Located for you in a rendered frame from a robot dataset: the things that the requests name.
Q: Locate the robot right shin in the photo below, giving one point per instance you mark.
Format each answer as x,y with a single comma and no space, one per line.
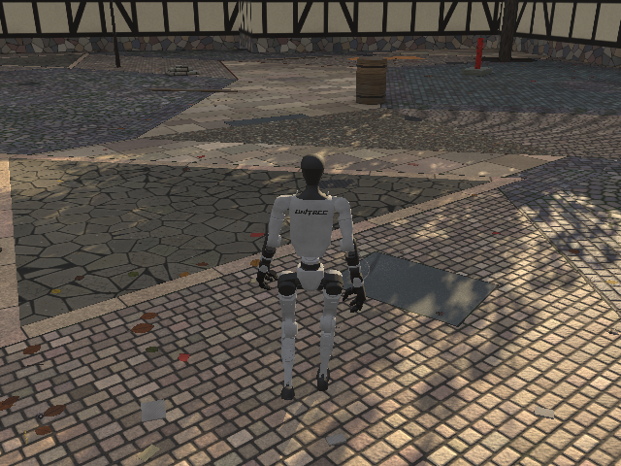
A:
326,348

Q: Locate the robot right thigh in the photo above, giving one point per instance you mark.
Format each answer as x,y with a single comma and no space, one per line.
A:
332,291

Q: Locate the left robot upper arm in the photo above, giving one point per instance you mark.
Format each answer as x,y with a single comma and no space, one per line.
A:
281,205

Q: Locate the robot right hand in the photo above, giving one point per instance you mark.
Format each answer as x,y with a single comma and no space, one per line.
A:
360,298

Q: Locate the left robot forearm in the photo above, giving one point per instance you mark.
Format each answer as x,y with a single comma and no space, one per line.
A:
267,256

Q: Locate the right robot upper arm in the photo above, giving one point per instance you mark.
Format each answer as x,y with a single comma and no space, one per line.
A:
341,205

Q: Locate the right robot forearm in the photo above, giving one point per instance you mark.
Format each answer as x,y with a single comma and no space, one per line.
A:
353,264

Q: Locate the robot left hand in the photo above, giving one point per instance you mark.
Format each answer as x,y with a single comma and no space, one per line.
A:
267,276

